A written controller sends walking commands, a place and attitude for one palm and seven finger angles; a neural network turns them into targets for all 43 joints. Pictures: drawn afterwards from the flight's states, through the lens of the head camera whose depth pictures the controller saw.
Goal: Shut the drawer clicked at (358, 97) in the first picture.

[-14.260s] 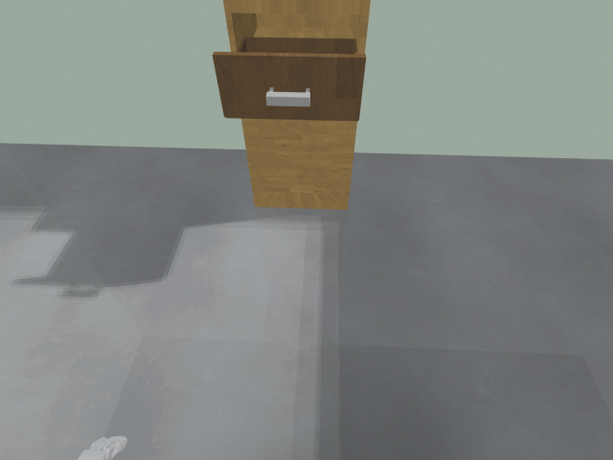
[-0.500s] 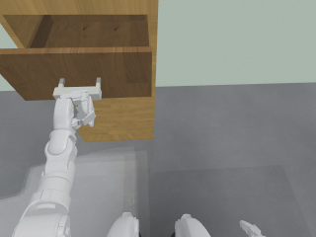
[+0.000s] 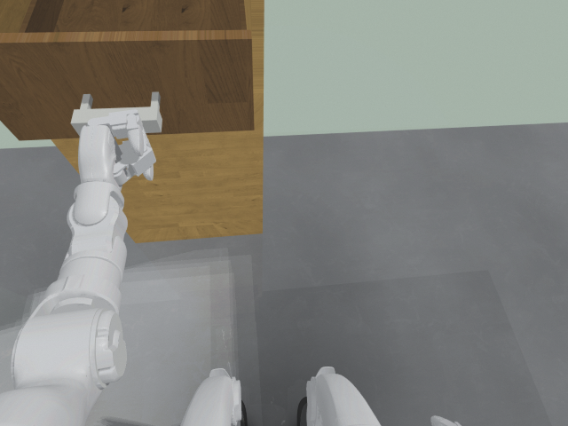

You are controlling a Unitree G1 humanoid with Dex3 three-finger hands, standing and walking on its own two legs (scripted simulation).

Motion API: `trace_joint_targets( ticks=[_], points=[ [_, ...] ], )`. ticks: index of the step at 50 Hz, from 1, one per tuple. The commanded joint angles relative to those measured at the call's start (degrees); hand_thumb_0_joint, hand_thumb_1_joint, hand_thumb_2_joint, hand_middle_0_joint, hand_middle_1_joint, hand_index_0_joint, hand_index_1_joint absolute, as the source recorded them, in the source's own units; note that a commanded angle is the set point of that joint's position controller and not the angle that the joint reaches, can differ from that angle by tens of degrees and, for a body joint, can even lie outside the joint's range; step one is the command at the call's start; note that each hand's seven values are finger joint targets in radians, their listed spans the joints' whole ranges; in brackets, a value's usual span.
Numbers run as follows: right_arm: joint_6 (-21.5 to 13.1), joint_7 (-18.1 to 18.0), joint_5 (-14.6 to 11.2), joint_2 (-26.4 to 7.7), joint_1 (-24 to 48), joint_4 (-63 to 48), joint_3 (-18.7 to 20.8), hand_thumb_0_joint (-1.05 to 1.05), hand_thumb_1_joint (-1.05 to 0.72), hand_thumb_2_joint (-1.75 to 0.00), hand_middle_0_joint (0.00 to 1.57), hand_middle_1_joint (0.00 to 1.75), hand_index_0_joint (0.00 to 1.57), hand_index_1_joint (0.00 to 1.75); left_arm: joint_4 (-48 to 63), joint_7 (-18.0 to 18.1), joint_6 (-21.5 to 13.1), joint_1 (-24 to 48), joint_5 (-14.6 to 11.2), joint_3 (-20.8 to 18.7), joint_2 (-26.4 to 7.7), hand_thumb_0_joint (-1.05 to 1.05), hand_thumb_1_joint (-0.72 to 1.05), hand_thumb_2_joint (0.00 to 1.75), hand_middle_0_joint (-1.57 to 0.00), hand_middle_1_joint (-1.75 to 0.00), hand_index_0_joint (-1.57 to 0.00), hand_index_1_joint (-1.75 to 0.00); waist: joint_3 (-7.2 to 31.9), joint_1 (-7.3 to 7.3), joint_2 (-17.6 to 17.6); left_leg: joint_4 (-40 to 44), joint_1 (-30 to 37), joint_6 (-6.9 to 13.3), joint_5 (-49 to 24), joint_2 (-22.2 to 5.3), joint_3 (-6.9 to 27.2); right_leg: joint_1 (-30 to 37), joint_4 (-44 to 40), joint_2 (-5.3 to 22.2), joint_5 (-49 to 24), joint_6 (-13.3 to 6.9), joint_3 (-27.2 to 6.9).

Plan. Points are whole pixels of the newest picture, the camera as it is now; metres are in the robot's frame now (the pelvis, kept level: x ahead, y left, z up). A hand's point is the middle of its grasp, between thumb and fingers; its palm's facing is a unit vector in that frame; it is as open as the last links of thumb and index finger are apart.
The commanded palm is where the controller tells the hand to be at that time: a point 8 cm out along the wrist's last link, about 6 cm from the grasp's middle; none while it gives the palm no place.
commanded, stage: push the drawer shut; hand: left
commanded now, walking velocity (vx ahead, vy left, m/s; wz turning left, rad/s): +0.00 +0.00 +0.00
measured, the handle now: (120, 110) +0.56 +0.22 +0.06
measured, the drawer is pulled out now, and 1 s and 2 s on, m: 0.10 0.00 0.00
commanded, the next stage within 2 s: pull the fist back off the drawer in 1.20 s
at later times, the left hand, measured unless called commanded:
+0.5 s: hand (148, 114) +0.55 +0.18 +0.06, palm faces +0.07 -1.00 -0.03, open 3.2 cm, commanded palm +0.53 +0.22 +0.06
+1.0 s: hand (145, 98) +0.58 +0.19 +0.06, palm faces +0.07 -1.00 -0.04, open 3.0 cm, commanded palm +0.59 +0.20 +0.06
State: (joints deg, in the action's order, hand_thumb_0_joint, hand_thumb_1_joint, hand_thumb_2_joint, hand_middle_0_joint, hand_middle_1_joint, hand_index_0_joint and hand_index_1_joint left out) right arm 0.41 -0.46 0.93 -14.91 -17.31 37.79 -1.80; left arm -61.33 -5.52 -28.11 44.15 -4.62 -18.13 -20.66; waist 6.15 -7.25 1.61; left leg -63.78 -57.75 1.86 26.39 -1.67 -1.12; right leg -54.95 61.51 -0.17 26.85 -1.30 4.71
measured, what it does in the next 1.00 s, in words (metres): stands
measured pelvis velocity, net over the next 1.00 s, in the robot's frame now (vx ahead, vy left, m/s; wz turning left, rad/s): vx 0.00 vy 0.01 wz -0.02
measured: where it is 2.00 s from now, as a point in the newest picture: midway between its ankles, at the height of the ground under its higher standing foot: outside the picture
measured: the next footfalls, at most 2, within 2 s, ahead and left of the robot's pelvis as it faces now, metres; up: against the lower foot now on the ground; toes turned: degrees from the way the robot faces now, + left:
none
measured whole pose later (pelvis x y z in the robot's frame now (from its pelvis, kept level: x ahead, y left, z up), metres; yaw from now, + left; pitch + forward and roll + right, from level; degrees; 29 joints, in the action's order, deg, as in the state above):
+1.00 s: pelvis +0.00 +0.01 -0.02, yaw -1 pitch +28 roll -6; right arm 4.3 1.5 3.9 -15.0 -22.9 37.2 -3.8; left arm -75.9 -6.3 -23.1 66.4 2.2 -23.8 -34.7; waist 5.7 -14.1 2.9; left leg -68.5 -69.1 2.6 27.7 -2.6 1.0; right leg -64.1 62.6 -1.3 26.6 -0.6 6.6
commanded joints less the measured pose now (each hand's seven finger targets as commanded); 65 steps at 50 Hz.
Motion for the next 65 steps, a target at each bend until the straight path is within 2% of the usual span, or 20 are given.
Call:
trace_joint_targets(
  ticks=[1,3,5,8,9,10,14,20,25,29,30,37,39,42,44,50,56,58,62,65],
  points=[
    [-1.0,-0.7,-0.2,-9.6,-7.9,-4.2,3.1,0.00,-0.90,-0.90,0.20,0.30,0.20,0.30,11.0,-0.2,-3.1,31.4,-0.6,-3.6,-16.7,0.00,0.90,0.90,-1.40,-1.60,-1.40,-1.60,25.8,-3.12,2.6,7.1,15.5,0.2,-9.7,1.0,3.7,9.6,-9.1,-1.4,-9.3,0.5,-4.6],
    [-0.9,-0.5,0.1,-9.7,-8.7,-4.2,3.2,0.00,-0.90,-0.90,0.20,0.30,0.20,0.30,10.5,-0.7,-3.1,31.7,-0.5,-4.2,-17.0,0.00,0.90,0.90,-1.40,-1.60,-1.40,-1.60,28.0,-2.85,6.1,6.8,18.1,0.0,-11.7,0.9,4.0,8.0,-8.5,-1.5,-10.2,0.2,-4.2],
    [-0.4,-0.4,0.2,-10.0,-9.4,-4.2,3.2,0.00,-0.90,-0.90,0.20,0.30,0.20,0.30,9.7,-1.0,-2.7,31.7,-0.6,-5.7,-19.1,0.00,0.90,0.90,-1.40,-1.60,-1.40,-1.60,28.8,-2.87,5.1,6.2,17.4,0.1,-13.3,0.7,3.8,9.1,-8.4,-1.7,-11.7,0.4,-4.3],
    [0.0,-0.1,0.4,-10.0,-10.7,-4.2,3.2,0.00,-0.90,-0.90,0.20,0.30,0.20,0.30,8.7,-1.6,-2.1,32.9,-0.7,-5.3,-18.5,0.00,0.90,0.90,-1.40,-1.60,-1.40,-1.60,28.7,-3.83,4.0,5.9,17.3,0.2,-15.2,0.4,3.9,9.1,-8.3,-1.9,-13.7,0.5,-4.1],
    [0.3,0.0,0.4,-10.1,-11.0,-4.1,3.2,0.00,-0.90,-0.90,0.20,0.30,0.20,0.30,8.6,-1.6,-1.9,32.7,-0.6,-6.3,-19.9,0.00,0.90,0.90,-1.40,-1.60,-1.40,-1.60,28.8,-3.30,4.9,5.9,17.4,0.2,-15.6,0.4,3.9,9.2,-8.2,-2.0,-14.0,0.4,-4.1],
    [0.4,0.1,0.4,-10.1,-11.1,-4.2,3.2,0.00,-0.90,-0.90,0.20,0.30,0.20,0.30,7.8,-1.8,-1.5,32.9,-0.7,-5.1,-18.2,0.00,0.90,0.90,-1.40,-1.60,-1.40,-1.60,28.2,-4.07,4.1,5.9,16.7,0.3,-14.8,0.5,3.8,9.0,-8.6,-2.1,-13.4,0.6,-4.1],
    [1.0,0.0,0.5,-10.5,-12.6,-3.9,3.0,0.00,-0.90,-0.90,0.20,0.30,0.20,0.30,6.4,-1.7,-0.9,35.5,0.3,-8.0,-23.4,0.00,0.90,0.90,-1.40,-1.60,-1.40,-1.60,27.7,-4.62,3.5,5.1,14.0,0.6,-14.7,0.3,3.6,9.6,-8.4,-2.1,-13.9,0.7,-4.5],
    [1.6,0.5,1.1,-10.6,-14.0,-3.4,3.1,0.00,-0.90,-0.90,0.20,0.30,0.20,0.30,6.8,-1.4,-1.0,39.5,1.2,-6.7,-22.3,0.00,0.90,0.90,-1.40,-1.60,-1.40,-1.60,30.1,-5.48,8.9,4.7,19.8,0.1,-18.8,-0.3,5.0,4.7,-7.5,-2.3,-14.3,0.4,-3.2],
    [2.4,0.8,1.6,-11.1,-15.3,-2.9,3.1,0.00,-0.90,-0.90,0.20,0.30,0.20,0.30,6.3,-0.5,-0.5,41.5,2.0,-8.1,-24.4,0.00,0.90,0.90,-1.40,-1.60,-1.40,-1.60,31.1,-6.18,8.1,4.3,20.8,0.1,-21.1,-0.6,5.5,4.2,-7.3,-2.6,-15.5,0.5,-2.8],
    [2.9,1.1,1.9,-10.9,-15.9,-2.6,3.0,0.00,-0.90,-0.90,0.20,0.30,0.20,0.30,5.4,0.0,-0.2,44.2,2.8,-6.6,-23.1,0.00,0.90,0.90,-1.40,-1.60,-1.40,-1.60,30.8,-7.23,9.6,3.9,21.6,0.0,-22.1,-0.7,5.9,2.4,-7.2,-2.7,-15.6,0.4,-2.5],
    [3.0,1.2,2.0,-11.1,-16.3,-2.6,3.0,0.00,-0.90,-0.90,0.20,0.30,0.20,0.30,4.8,0.3,-0.1,43.7,3.0,-7.9,-24.5,0.00,0.90,0.90,-1.40,-1.60,-1.40,-1.60,30.9,-6.85,9.0,3.9,21.1,0.0,-21.9,-0.6,5.9,3.0,-7.3,-2.8,-15.5,0.4,-2.5],
    [3.5,1.3,2.5,-11.5,-17.6,-2.2,2.5,0.00,-0.90,-0.90,0.20,0.30,0.20,0.30,1.6,0.8,0.6,49.2,4.5,-7.8,-26.5,0.00,0.90,0.90,-1.40,-1.60,-1.40,-1.60,29.2,-9.18,9.7,3.1,20.1,0.3,-21.6,-0.8,6.7,0.0,-7.0,-2.9,-14.4,0.4,-2.1],
    [3.7,1.3,2.5,-11.7,-17.9,-2.5,2.4,0.00,-0.90,-0.90,0.20,0.30,0.20,0.30,1.6,0.6,0.6,48.9,5.1,-8.6,-28.2,0.00,0.90,0.90,-1.40,-1.60,-1.40,-1.60,31.7,-8.49,11.3,2.9,21.3,0.0,-23.2,-0.9,6.9,-0.1,-6.5,-2.9,-14.8,0.2,-2.0],
    [3.9,1.4,2.7,-11.6,-18.4,-2.2,2.4,0.00,-0.90,-0.90,0.20,0.30,0.20,0.30,0.5,0.6,0.9,51.8,5.4,-7.3,-26.8,0.00,0.90,0.90,-1.40,-1.60,-1.40,-1.60,30.6,-10.06,11.8,2.3,21.7,0.0,-23.2,-1.1,7.6,-2.9,-6.3,-3.1,-14.1,0.2,-1.7],
    [4.0,1.3,2.7,-11.9,-18.8,-1.8,2.2,0.00,-0.90,-0.90,0.20,0.30,0.20,0.30,1.2,0.7,1.1,55.1,5.6,-7.5,-28.4,0.00,0.90,0.90,-1.40,-1.60,-1.40,-1.60,30.9,-10.58,12.8,2.1,21.4,0.0,-21.9,-1.2,7.8,-3.5,-6.5,-3.0,-12.9,0.3,-1.7],
    [3.2,1.2,3.0,-12.2,-19.2,-0.9,1.8,0.00,-0.90,-0.90,0.20,0.30,0.20,0.30,0.5,1.6,2.0,61.3,6.3,-4.6,-26.8,0.00,0.90,0.90,-1.40,-1.60,-1.40,-1.60,29.7,-13.02,14.7,2.2,21.3,-0.1,-16.2,-1.4,9.3,-8.5,-6.3,-3.1,-8.6,0.2,-1.2],
    [1.7,0.6,2.9,-12.8,-19.5,-0.8,1.1,0.00,-0.90,-0.90,0.20,0.30,0.20,0.30,-0.6,1.8,3.0,64.7,7.1,-3.9,-29.3,0.00,0.90,0.90,-1.40,-1.60,-1.40,-1.60,30.3,-13.82,16.6,2.7,19.3,0.0,-10.4,-1.4,10.0,-9.8,-6.1,-2.9,-5.4,0.1,-1.2],
    [1.1,0.4,2.9,-12.9,-19.5,-0.6,1.0,0.00,-0.90,-0.90,0.20,0.30,0.20,0.30,0.5,1.8,3.1,66.5,6.8,-2.5,-27.9,0.00,0.90,0.90,-1.40,-1.60,-1.40,-1.60,30.8,-14.45,18.4,3.3,21.4,-0.2,-9.8,-1.7,11.1,-11.8,-5.9,-2.8,-5.2,0.0,-0.9],
    [-0.4,0.1,2.9,-13.2,-19.4,-0.1,0.5,0.00,-0.90,-0.90,0.20,0.30,0.20,0.30,-0.6,2.0,4.0,67.3,6.5,-1.9,-28.1,0.00,0.90,0.90,-1.40,-1.60,-1.40,-1.60,30.0,-15.15,18.8,3.6,19.6,0.1,-6.0,-1.8,11.1,-12.8,-6.1,-2.8,-3.5,0.1,-1.2],
    [-1.4,-0.3,2.6,-13.5,-19.3,0.3,0.1,0.00,-0.90,-0.90,0.20,0.30,0.20,0.30,-2.2,1.9,4.9,66.8,6.3,-2.0,-28.9,0.00,0.90,0.90,-1.40,-1.60,-1.40,-1.60,28.6,-15.53,16.5,3.9,16.7,0.4,-3.2,-2.0,10.8,-11.6,-6.6,-2.7,-2.2,0.4,-1.4]
  ],
)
